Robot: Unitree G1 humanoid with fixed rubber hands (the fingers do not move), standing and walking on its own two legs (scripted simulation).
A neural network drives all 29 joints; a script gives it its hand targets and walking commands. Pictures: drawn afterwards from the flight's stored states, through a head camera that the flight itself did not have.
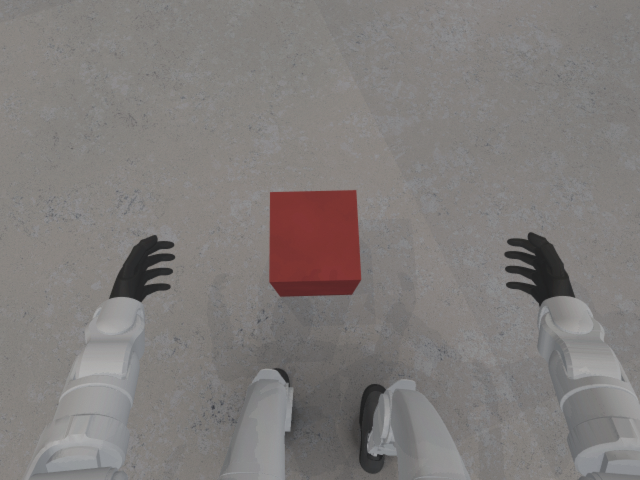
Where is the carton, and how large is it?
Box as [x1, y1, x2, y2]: [269, 190, 360, 296]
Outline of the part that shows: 355,190 270,192 269,281 280,296 352,293 360,280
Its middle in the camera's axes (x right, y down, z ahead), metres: -0.02 +0.02 +0.99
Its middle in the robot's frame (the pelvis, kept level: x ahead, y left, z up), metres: +0.51 +0.05 -0.57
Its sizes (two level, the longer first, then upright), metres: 0.210 0.200 0.250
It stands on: the floor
